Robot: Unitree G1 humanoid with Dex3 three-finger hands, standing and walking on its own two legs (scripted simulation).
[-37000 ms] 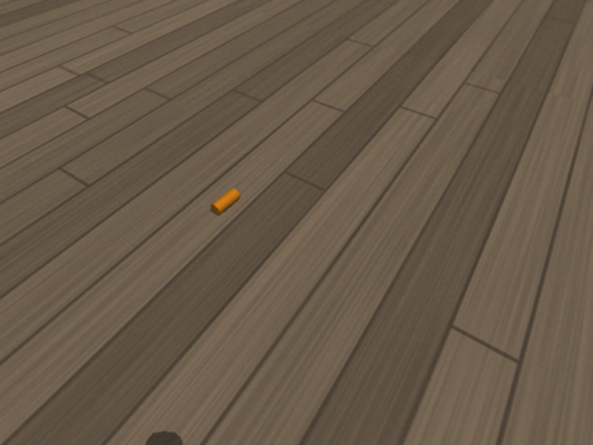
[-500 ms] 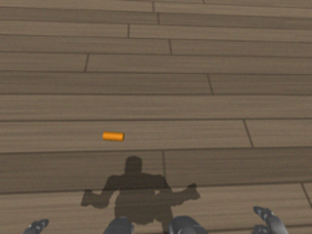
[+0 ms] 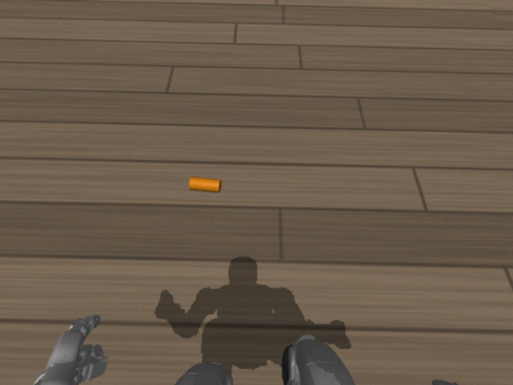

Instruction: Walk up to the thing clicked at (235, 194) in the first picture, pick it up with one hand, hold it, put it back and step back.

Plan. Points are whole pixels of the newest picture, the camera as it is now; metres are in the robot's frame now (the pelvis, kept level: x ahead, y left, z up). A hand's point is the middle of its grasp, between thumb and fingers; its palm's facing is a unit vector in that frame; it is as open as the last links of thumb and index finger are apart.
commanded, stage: step back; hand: left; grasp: from above
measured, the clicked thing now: (205, 184) +0.91 +0.23 -0.72
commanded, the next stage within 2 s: stand in 1.44 s
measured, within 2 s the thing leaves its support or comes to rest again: neither
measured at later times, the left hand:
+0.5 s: hand out of the picture -0.11 +0.24 -0.11, palm faces -0.05 -0.90 -0.44, open 7.4 cm
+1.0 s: hand out of the picture -0.08 +0.24 -0.13, palm faces -0.01 -0.91 -0.41, open 7.4 cm
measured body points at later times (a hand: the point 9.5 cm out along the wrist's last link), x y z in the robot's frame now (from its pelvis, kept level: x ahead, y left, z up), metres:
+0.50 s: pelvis -0.14 -0.03 +0.02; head -0.13 -0.07 +0.47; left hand -0.11 +0.29 -0.09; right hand -0.06 -0.35 -0.12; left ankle -0.09 +0.13 -0.66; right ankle -0.18 -0.14 -0.71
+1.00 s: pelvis -0.14 -0.04 +0.01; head -0.14 -0.04 +0.46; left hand -0.08 +0.29 -0.10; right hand -0.08 -0.35 -0.11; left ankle -0.14 +0.10 -0.71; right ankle -0.09 -0.15 -0.72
